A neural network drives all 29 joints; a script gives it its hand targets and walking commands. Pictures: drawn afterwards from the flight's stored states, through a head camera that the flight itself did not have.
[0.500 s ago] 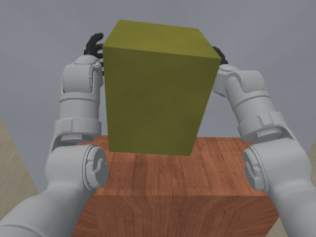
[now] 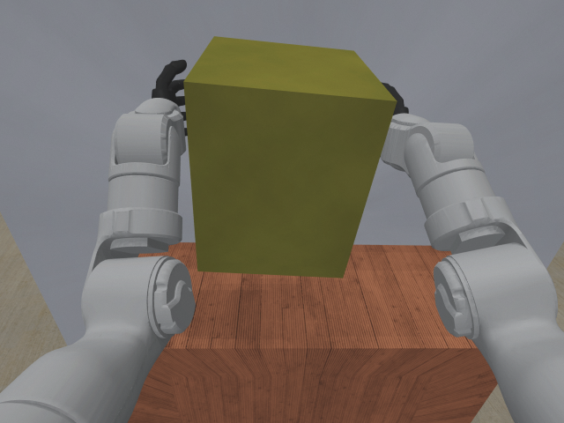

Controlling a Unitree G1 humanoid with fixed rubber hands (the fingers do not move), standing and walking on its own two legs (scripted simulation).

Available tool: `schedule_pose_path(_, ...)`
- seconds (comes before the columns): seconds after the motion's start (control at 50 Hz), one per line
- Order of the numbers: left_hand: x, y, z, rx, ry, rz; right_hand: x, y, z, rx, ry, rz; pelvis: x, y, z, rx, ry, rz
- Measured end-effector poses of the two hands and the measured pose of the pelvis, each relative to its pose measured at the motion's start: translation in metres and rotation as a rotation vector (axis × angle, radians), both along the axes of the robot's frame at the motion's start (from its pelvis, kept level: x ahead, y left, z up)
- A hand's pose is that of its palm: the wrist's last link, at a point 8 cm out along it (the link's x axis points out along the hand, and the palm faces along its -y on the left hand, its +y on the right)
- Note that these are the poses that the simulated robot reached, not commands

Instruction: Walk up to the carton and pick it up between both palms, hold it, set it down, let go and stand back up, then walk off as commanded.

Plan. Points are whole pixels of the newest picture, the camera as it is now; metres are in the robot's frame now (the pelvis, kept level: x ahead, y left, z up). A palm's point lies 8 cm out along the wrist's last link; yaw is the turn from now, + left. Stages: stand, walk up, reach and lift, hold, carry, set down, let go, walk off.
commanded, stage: hold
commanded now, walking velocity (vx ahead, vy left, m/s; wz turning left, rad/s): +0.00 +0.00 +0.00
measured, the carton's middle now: (278, 157) +0.38 +0.01 +0.28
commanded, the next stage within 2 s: none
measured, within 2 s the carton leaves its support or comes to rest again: neither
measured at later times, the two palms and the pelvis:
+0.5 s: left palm (163, 118) +0.37 +0.16 +0.33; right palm (388, 136) +0.37 -0.13 +0.32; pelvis +0.00 +0.00 +0.00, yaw +1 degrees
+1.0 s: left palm (164, 115) +0.37 +0.16 +0.34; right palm (388, 133) +0.37 -0.13 +0.32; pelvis +0.00 +0.00 +0.00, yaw +0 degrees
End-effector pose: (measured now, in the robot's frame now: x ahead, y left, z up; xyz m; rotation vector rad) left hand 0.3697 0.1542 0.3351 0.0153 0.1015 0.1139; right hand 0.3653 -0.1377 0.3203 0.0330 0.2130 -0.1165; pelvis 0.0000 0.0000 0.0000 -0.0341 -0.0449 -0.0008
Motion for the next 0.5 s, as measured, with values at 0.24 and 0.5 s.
schedule_pose_path(0.24,0.0000,0.0033,0.0010,0.002,0.002,0.008,0.0023,0.0034,-0.0006,-0.013,0.002,0.012,-0.0007,-0.0017,0.0004,0.001,0.005,0.004)
schedule_pose_path(0.5,-0.0036,0.0033,-0.0006,0.015,-0.008,0.014,0.0006,0.0035,-0.0041,-0.010,-0.007,0.019,-0.0022,-0.0026,0.0001,-0.001,0.005,0.010)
